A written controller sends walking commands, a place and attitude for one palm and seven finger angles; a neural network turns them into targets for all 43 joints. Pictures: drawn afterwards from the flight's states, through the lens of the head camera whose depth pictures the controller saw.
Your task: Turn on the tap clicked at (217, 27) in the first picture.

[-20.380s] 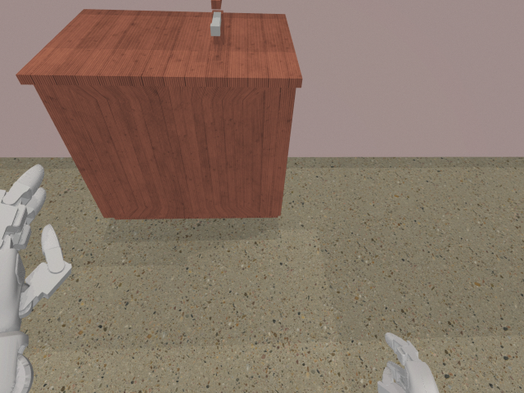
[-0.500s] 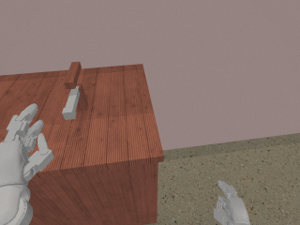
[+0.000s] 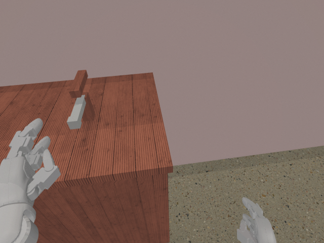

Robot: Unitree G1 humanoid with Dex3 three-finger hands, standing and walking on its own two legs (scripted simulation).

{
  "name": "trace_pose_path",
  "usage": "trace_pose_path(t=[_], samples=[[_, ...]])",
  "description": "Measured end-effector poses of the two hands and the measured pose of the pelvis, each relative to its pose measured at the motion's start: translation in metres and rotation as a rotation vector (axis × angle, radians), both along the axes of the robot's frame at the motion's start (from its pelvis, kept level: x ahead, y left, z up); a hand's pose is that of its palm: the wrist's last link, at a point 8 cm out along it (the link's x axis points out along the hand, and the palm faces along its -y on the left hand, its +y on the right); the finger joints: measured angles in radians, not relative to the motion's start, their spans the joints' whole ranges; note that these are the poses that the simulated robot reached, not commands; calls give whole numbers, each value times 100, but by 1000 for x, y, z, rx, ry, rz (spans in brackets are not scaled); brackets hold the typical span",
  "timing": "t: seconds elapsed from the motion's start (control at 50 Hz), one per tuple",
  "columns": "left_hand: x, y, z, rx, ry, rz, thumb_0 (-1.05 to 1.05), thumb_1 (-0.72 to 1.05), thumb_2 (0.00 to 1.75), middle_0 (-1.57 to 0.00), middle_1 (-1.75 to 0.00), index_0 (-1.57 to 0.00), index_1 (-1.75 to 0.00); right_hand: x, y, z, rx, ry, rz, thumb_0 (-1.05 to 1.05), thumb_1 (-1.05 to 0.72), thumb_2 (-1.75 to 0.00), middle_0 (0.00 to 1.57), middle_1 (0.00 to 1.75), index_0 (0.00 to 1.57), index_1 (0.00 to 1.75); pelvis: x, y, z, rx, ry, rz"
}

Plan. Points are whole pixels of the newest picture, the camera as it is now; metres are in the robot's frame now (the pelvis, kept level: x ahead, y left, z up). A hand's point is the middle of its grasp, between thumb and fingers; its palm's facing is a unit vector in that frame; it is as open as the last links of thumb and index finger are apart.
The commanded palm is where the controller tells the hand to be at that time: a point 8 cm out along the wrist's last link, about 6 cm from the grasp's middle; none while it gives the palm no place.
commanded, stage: turn the palm inward beside the body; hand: left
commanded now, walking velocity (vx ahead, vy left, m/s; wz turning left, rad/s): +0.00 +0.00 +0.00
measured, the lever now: (74, 122) +0.38 +0.31 +0.12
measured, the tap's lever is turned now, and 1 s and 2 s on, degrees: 0 0 0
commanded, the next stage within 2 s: reach beside the lever's end, fingers flat in 0.32 s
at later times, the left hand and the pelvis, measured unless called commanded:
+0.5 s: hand (61, 163) +0.20 +0.23 +0.18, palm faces +0.45 -0.88 -0.13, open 7.4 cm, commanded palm +0.15 +0.28 +0.18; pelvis +0.01 +0.00 +0.00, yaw +0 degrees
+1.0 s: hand (60, 150) +0.24 +0.26 +0.16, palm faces +0.48 -0.87 -0.12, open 7.4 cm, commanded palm +0.20 +0.31 +0.16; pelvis +0.01 +0.00 +0.00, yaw -1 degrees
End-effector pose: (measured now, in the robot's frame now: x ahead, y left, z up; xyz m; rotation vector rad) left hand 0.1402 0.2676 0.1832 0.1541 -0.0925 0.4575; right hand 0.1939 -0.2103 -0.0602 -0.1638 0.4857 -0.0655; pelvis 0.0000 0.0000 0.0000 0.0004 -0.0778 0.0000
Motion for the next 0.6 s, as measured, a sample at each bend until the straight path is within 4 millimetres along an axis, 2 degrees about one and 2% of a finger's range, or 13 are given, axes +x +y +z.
trace_pose_path(t=[0.46, 0.6], samples=[[15, -1, -1, -6, 20, 6, 1, 90, 90, -20, -30, -20, -31, 19, 2, 1, 4, -2, 19, 2, -90, -90, 20, 30, 20, 30, 15, -1, 1, 7, 17, 1], [22, 8, -5, -13, 27, 27, 1, 90, 90, -20, -30, -20, -31, 17, 1, 0, -2, 14, 11, 2, -90, -90, 20, 30, 20, 30, 15, -2, 2, 7, 18, 3]])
